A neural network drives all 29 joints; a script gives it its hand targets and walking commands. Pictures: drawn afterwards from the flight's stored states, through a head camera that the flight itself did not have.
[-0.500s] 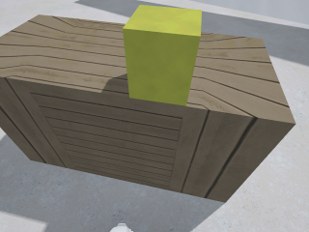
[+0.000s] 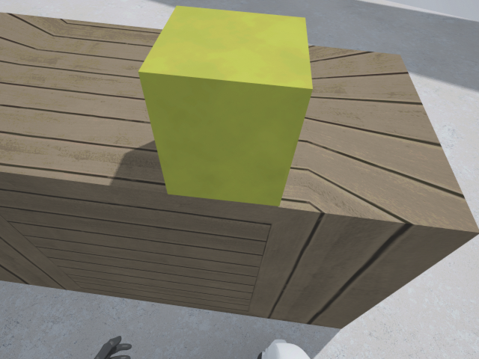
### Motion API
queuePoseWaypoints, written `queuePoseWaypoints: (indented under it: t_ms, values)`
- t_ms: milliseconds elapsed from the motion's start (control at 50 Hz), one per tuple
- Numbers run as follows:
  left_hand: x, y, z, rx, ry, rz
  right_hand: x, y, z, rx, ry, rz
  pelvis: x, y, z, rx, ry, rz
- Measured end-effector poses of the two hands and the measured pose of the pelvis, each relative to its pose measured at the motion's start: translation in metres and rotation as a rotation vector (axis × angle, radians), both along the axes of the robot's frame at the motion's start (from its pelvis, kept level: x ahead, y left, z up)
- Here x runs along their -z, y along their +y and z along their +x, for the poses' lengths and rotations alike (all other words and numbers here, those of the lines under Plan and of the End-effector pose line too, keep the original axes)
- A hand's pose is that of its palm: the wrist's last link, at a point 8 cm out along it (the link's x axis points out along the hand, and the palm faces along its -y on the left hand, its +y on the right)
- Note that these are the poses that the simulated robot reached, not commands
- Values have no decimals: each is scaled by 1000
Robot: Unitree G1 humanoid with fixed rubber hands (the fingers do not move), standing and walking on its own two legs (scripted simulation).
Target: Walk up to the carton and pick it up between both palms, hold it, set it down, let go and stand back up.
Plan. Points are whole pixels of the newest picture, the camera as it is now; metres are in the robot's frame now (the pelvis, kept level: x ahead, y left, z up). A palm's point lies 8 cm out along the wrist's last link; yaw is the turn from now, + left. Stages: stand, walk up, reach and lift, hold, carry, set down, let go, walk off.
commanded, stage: walk up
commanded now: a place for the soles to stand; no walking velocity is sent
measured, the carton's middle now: (231, 112) +0.50 +0.00 +0.15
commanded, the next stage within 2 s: none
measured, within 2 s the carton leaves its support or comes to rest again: neither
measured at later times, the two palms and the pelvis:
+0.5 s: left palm out of the picture +0.04 +0.25 -0.14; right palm out of the picture +0.03 -0.25 -0.09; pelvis -0.05 -0.01 +0.00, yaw +3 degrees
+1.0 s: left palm out of the picture -0.01 +0.18 -0.11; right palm out of the picture -0.04 -0.28 -0.12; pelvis -0.07 -0.04 +0.02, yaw +0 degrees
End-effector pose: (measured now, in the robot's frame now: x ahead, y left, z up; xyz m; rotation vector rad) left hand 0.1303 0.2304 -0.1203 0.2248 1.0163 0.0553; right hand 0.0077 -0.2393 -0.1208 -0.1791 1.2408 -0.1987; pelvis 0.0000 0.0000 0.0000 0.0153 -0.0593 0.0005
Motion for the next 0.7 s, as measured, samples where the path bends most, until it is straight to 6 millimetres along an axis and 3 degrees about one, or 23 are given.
queuePoseWaypoints:
  t_ms: [100, 180, 260, 360, 440, 500, 580, 700]
  values:
    - [3, -24, 7, -18, 26, -3, 20, -23, 48, -23, -65, -1, 10, -9, 0, 10, 1, -21]
    - [-2, -19, 4, -74, 1, 13, 20, -27, 70, -66, -85, -17, 10, -10, -8, -13, 6, -20]
    - [1, -5, -5, -97, -33, 26, 14, -24, 78, -110, -124, -37, 14, -9, -23, -27, 16, -28]
    - [19, 14, -36, -102, -9, 15, -1, -12, 58, -119, -161, -56, 18, -5, -45, -30, -18, 4]
    - [19, 20, -72, -118, 75, -1, -18, -12, 30, -57, -150, -69, 5, -4, -45, -50, -5, -54]
    - [16, 22, -94, -140, 111, -5, -29, -13, 20, -61, -133, -81, -5, -8, -48, -44, 5, -47]
    - [16, 13, -118, -136, 156, 4, -28, -13, 17, -84, -147, -48, -7, -14, -57, -33, 14, -30]
    - [6, -22, -135, -96, 167, 1, -7, -17, 12, -103, -154, 28, -6, -25, -70, -14, 2, -49]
